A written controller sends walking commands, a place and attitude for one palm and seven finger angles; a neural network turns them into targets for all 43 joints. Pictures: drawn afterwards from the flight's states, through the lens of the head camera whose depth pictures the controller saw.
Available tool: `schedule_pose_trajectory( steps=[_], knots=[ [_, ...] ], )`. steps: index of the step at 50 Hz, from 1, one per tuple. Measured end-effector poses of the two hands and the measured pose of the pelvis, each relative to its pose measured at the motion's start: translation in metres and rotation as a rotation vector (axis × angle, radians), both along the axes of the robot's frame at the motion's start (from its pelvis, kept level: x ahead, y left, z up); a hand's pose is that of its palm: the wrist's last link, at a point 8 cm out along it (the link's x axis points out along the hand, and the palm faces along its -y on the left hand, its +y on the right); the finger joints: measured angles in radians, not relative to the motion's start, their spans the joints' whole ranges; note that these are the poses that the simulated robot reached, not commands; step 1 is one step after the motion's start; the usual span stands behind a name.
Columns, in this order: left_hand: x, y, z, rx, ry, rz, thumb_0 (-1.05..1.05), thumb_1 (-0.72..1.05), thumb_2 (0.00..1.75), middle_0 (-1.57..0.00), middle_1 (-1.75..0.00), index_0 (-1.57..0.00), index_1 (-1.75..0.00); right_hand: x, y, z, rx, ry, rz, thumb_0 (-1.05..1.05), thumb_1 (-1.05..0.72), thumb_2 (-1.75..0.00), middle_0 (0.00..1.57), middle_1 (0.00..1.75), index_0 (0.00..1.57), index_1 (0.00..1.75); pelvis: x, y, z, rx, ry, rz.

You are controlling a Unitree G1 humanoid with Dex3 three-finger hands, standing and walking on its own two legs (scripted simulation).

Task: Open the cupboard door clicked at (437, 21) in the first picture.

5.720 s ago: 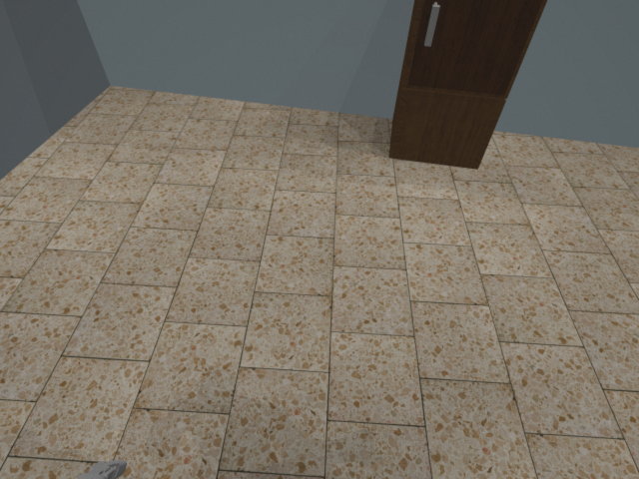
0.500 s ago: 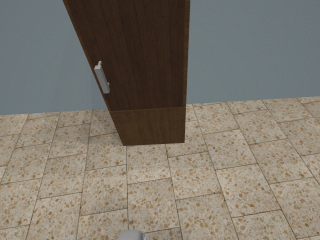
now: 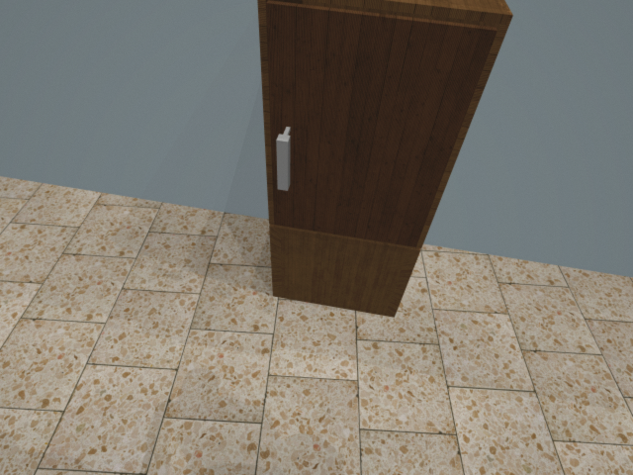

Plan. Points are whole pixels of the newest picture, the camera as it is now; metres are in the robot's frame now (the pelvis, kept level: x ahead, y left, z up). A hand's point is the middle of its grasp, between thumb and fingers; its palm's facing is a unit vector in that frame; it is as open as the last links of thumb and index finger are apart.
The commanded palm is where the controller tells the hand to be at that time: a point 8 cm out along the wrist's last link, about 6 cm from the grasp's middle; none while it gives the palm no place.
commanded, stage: take the last steps up to it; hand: left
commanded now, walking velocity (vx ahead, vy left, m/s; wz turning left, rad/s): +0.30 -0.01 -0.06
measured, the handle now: (285, 158) +0.81 +0.16 -0.08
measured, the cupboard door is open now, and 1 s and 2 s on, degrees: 0 0 0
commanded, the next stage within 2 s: come to a stop and stand still in 0.62 s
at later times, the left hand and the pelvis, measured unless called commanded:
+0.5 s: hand (241, 417) +0.23 +0.14 -0.16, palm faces +0.02 -0.97 -0.24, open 7.2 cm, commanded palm none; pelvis +0.16 -0.05 +0.00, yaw -1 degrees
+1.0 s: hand (231, 393) +0.27 +0.17 -0.18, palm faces +0.03 -0.98 -0.18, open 7.3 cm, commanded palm none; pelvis +0.27 -0.01 +0.00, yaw -2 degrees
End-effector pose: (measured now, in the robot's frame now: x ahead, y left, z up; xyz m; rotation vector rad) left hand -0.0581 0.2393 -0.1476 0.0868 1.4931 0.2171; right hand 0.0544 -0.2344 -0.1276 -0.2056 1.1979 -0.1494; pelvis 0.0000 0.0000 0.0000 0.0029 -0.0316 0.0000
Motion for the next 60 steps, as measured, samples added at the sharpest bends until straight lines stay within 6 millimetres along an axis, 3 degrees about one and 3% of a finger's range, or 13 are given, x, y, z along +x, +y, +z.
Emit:
schedule_pose_trajectory(
  steps=[5, 10, 14, 16, 19, 22, 28, 33, 38, 42, 47, 55, 60],
  knots=[
    [0.085, -0.005, 0.0, -0.005, -0.131, -0.053, 0.01, 0.91, 0.9, -0.2, -0.3, -0.2, -0.3, -0.042, -0.003, -0.009, 0.005, 0.161, -0.066, -0.01, -0.93, -0.9, 0.2, 0.3, 0.2, 0.3, 0.026, -0.001, -0.001, 0.014, -0.001, -0.007],
    [0.185, -0.021, 0.002, 0.004, -0.245, -0.141, 0.01, 0.91, 0.9, -0.2, -0.3, -0.2, -0.3, -0.074, -0.002, -0.019, 0.044, 0.316, -0.149, 0.0, -0.92, -0.9, 0.2, 0.3, 0.2, 0.3, 0.06, -0.013, -0.009, 0.025, 0.0, -0.022],
    [0.26, -0.04, 0.0, 0.029, -0.348, -0.204, 0.0, 0.91, 0.9, -0.2, -0.3, -0.2, -0.3, -0.081, -0.006, -0.033, 0.089, 0.425, -0.197, 0.0, -0.91, -0.9, 0.2, 0.3, 0.2, 0.3, 0.094, -0.031, -0.023, 0.023, 0.002, -0.03],
    [0.282, -0.048, 0.002, 0.041, -0.395, -0.206, 0.0, 0.91, 0.9, -0.2, -0.3, -0.2, -0.3, -0.071, -0.011, -0.037, 0.106, 0.45, -0.204, 0.0, -0.91, -0.9, 0.2, 0.3, 0.2, 0.3, 0.106, -0.039, -0.026, 0.014, -0.004, -0.021],
    [0.292, -0.055, 0.009, 0.046, -0.396, -0.183, 0.0, 0.91, 0.9, -0.2, -0.3, -0.2, -0.3, -0.033, -0.02, -0.036, 0.11, 0.41, -0.187, 0.01, -0.91, -0.9, 0.2, 0.3, 0.2, 0.3, 0.122, -0.045, -0.019, 0.008, -0.006, -0.014],
    [0.287, -0.06, 0.014, 0.046, -0.34, -0.167, 0.0, 0.91, 0.9, -0.2, -0.3, -0.2, -0.3, 0.022, -0.029, -0.031, 0.105, 0.309, -0.159, 0.01, -0.91, -0.9, 0.2, 0.3, 0.2, 0.3, 0.139, -0.048, -0.009, 0.006, 0.004, -0.015],
    [0.275, -0.05, 0.017, 0.054, -0.235, -0.115, -0.01, 0.94, 0.9, -0.2, -0.3, -0.2, -0.3, 0.128, -0.034, -0.02, 0.088, 0.124, -0.101, 0.01, -0.92, -0.9, 0.19, 0.3, 0.2, 0.3, 0.175, -0.046, 0.001, 0.0, 0.02, -0.017],
    [0.263, -0.042, 0.007, 0.017, -0.152, -0.056, 0.0, 0.93, 0.9, -0.2, -0.3, -0.2, -0.3, 0.195, -0.033, -0.01, 0.047, 0.052, -0.041, 0.01, -0.94, -0.9, 0.19, 0.3, 0.2, 0.3, 0.206, -0.032, 0.001, -0.014, 0.018, -0.012],
    [0.258, -0.029, -0.015, -0.027, -0.052, -0.006, 0.0, 0.92, 0.9, -0.2, -0.3, -0.2, -0.3, 0.25, -0.015, -0.009, 0.004, -0.008, 0.006, 0.01, -0.92, -0.9, 0.19, 0.3, 0.2, 0.3, 0.24, -0.011, -0.011, -0.028, 0.015, -0.006],
    [0.272, -0.024, -0.015, -0.035, -0.001, -0.017, 0.0, 0.91, 0.9, -0.2, -0.3, -0.2, -0.3, 0.267, 0.005, -0.007, 0.003, 0.006, 0.01, 0.0, -0.92, -0.9, 0.19, 0.3, 0.2, 0.3, 0.256, -0.003, -0.007, -0.008, 0.014, -0.019],
    [0.305, -0.024, -0.01, -0.032, -0.019, -0.048, 0.0, 0.91, 0.9, -0.2, -0.3, -0.2, -0.3, 0.277, 0.004, -0.004, -0.008, 0.027, -0.031, -0.01, -0.95, -0.9, 0.2, 0.3, 0.2, 0.3, 0.266, -0.002, -0.001, -0.005, 0.016, -0.025],
    [0.364, -0.029, 0.001, 0.045, -0.148, -0.1, 0.0, 0.91, 0.9, -0.2, -0.3, -0.2, -0.3, 0.263, -0.028, -0.013, 0.012, 0.065, -0.078, 0.0, -0.92, -0.9, 0.2, 0.3, 0.2, 0.3, 0.262, -0.029, -0.003, -0.001, 0.011, -0.034],
    [0.38, -0.046, 0.008, 0.109, -0.236, -0.14, 0.0, 0.91, 0.9, -0.2, -0.3, -0.2, -0.3, 0.25, -0.056, -0.035, 0.059, 0.082, -0.104, 0.0, -0.91, -0.9, 0.2, 0.3, 0.2, 0.3, 0.258, -0.054, -0.014, 0.021, 0.002, -0.034]
  ],
)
